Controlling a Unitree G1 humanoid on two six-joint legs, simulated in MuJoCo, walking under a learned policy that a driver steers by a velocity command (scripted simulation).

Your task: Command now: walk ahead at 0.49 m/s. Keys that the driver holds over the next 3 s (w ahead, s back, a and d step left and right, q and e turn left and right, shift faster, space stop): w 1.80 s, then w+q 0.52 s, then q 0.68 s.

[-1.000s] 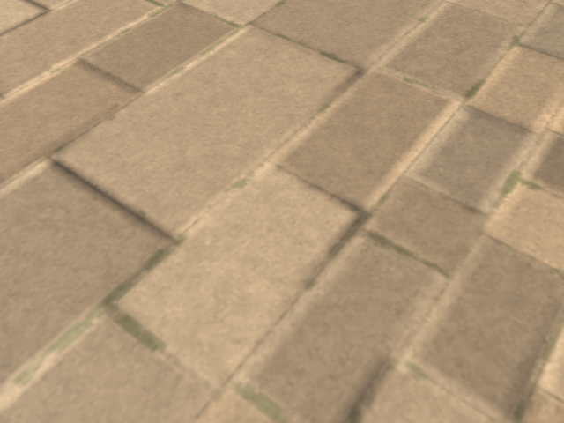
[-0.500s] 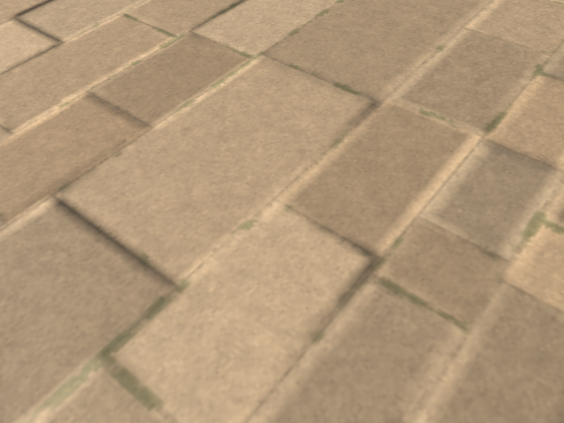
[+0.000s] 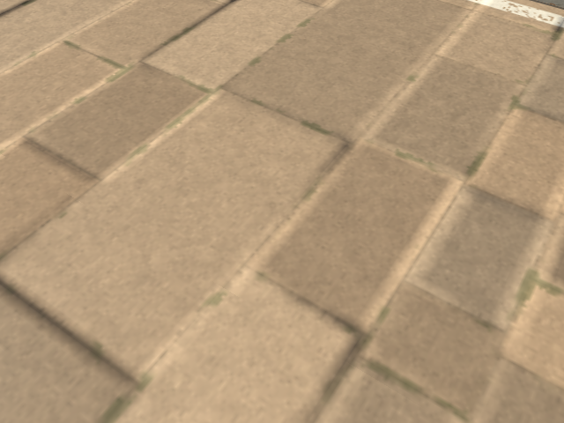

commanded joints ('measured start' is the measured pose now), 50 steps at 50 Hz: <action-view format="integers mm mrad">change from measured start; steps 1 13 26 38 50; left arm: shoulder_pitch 36 -182 90 250 102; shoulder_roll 45 80 107 136 98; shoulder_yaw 13 17 32 42 39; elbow -42 -132 -3 87 14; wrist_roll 13 -9 19 -3 -7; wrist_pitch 4 -30 -33 6 -18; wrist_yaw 7 -49 -41 -5 -5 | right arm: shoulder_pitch -39 88 -54 -416 -126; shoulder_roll -131 -189 -91 -71 -95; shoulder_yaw -20 -40 -30 -18 -37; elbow -54 -6 -100 -222 -123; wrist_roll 1 27 14 27 -5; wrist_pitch -18 32 31 7 -8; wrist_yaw -20 -41 -43 0 2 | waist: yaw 47 9 11 99 32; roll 79 114 -17 -22 99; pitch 56 45 2 100 -61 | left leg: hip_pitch -105 192 -521 -558 59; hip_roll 279 346 239 181 336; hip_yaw -209 -184 -121 -77 -350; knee -207 -13 757 261 -83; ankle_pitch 66 203 -2 161 77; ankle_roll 171 86 -56 -39 135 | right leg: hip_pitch -25 134 510 731 47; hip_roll -42 69 -90 -130 -15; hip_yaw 1 -70 90 13 27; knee -138 -641 -1006 -975 65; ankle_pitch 156 111 306 270 -79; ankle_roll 28 -25 -187 -145 -20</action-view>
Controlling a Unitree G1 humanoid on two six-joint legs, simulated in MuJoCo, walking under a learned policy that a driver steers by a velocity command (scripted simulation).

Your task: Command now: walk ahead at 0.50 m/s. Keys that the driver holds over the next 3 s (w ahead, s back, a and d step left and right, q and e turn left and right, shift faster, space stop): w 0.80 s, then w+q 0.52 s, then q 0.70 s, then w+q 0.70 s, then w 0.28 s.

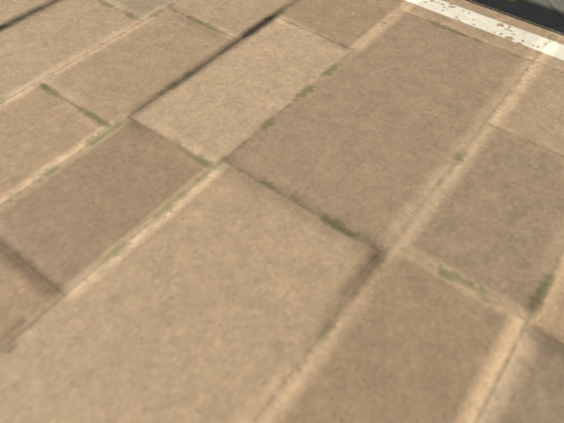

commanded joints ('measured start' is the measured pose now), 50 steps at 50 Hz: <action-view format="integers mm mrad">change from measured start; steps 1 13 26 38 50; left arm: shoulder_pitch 26 -327 -1 13 27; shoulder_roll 70 33 130 124 165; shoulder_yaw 28 17 47 34 55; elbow -59 -168 -102 -44 -6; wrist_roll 5 10 15 23 15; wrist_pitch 1 10 -3 -6 37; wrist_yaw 8 -10 -27 -2 21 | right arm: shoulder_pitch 37 231 147 -82 -2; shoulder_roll -72 -139 -141 -57 -140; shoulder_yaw -11 -21 -14 -26 -53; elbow -23 64 26 -37 -61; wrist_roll -13 8 47 4 18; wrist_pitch -14 5 -25 25 20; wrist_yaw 3 -41 -29 -40 14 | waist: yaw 11 -73 86 21 -83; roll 95 77 -110 -34 -54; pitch -78 43 -203 17 -103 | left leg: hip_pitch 209 296 -401 -335 48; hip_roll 265 228 93 172 1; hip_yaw -319 -134 -159 -101 27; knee -294 -358 875 277 51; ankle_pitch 114 180 -301 222 60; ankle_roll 163 129 -2 -58 76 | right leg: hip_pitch -193 -302 582 253 468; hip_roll -110 -69 -303 -153 -189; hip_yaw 48 -26 455 53 -139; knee -11 -561 -898 -1086 -651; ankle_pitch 107 487 137 389 964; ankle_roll -6 40 -217 -153 -52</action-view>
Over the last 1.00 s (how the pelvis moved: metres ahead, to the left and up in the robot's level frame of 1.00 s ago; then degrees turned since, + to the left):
0.55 -0.01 -0.01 1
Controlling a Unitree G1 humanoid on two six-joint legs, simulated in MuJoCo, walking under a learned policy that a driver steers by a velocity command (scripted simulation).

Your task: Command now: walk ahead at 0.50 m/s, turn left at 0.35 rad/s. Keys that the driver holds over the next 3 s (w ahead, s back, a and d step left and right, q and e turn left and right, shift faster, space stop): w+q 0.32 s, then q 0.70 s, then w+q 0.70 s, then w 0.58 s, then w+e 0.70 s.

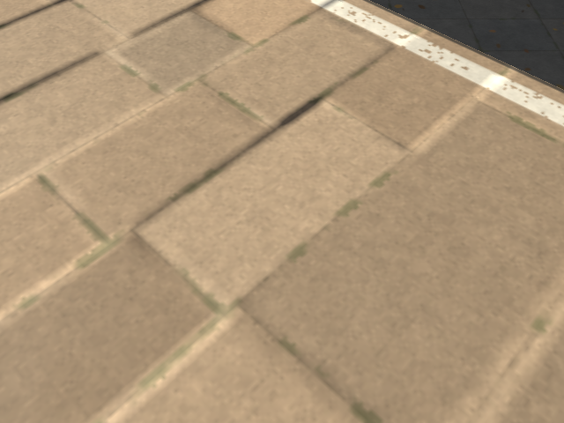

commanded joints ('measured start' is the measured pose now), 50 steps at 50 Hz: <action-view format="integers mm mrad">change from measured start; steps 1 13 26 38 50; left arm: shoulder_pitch -38 -284 -140 -328 -340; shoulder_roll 145 86 233 162 133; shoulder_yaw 21 18 36 24 20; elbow -76 -223 -268 -285 -300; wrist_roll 12 21 55 27 37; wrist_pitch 4 -41 -68 25 60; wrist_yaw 16 12 -5 16 -2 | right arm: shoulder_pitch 308 254 339 253 290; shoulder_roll -225 -185 -76 -128 -345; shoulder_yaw -87 -55 -29 -49 -103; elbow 24 -37 -110 -199 -268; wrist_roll -4 -10 -34 -8 -52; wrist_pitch -6 -14 38 119 106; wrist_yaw -6 -52 -86 -82 -62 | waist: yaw -193 -66 -12 -71 -116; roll -21 41 -146 -133 242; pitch -190 -10 -313 -142 -134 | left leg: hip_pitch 513 308 130 33 467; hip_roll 15 106 -129 47 359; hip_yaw -102 -323 -265 -73 -558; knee -5 -359 471 444 -195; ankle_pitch -15 63 -355 -282 341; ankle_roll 96 166 -69 -153 273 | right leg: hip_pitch -232 -742 73 -309 -803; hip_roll -190 -99 -318 -315 -19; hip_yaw -29 169 416 184 90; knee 539 555 229 -32 818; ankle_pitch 841 325 1129 536 -275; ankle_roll -72 32 -154 -267 66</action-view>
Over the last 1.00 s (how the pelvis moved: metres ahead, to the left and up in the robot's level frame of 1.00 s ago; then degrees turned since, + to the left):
0.55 -0.03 -0.01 4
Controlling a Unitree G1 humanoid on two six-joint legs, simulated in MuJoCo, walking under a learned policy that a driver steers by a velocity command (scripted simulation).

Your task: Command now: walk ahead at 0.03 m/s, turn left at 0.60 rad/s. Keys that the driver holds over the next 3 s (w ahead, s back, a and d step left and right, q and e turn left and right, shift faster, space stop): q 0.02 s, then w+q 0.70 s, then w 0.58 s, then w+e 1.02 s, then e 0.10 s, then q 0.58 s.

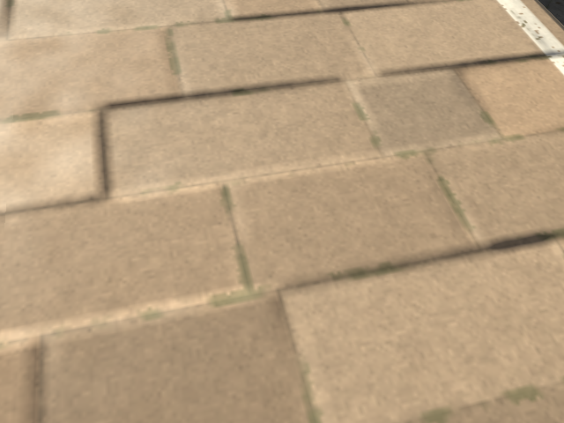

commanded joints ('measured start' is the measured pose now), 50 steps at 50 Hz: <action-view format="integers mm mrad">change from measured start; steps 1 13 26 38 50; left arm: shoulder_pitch -83 -120 154 236 141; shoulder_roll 103 69 103 138 117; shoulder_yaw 25 22 27 21 -11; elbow -108 -106 -65 -7 -76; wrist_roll -8 -19 -10 -20 -34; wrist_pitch -15 -94 -114 -101 -135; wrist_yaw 7 -34 -19 -6 -19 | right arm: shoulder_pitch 102 115 84 -157 112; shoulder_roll -242 -181 -128 5 -111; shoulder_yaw -61 -40 -16 31 -9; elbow -62 -52 -83 -167 -61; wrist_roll -34 16 24 23 6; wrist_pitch -45 -87 -95 -104 -123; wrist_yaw -3 -26 -8 51 35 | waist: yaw -56 -56 37 88 -62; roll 188 172 -116 -50 64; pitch -143 -63 -10 52 -144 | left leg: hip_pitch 254 184 -542 -360 371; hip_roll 311 154 26 54 232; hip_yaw -435 -395 -164 3 -379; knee -262 -365 577 138 -286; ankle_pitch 493 -119 -111 279 284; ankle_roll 287 186 -16 -31 227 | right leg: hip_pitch -324 -178 426 344 -323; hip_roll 75 109 -208 -141 -32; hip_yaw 172 203 587 75 206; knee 443 -80 -501 -559 530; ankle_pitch -189 209 -134 477 48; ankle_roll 7 -8 -212 -194 -72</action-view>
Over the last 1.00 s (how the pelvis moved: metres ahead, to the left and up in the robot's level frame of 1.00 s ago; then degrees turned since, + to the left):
0.34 0.06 0.01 35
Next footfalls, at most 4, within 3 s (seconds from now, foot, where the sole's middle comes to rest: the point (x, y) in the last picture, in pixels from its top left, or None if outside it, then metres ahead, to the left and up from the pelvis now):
0.42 right None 0.20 -0.11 -0.77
0.90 left None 0.39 0.27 -0.77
1.42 right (189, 289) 0.79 0.24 -0.77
1.92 left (90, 232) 0.95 0.53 -0.77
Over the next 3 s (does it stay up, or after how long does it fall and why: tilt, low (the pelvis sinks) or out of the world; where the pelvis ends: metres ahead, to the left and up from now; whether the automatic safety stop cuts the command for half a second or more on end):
stays up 1.24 0.41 0.00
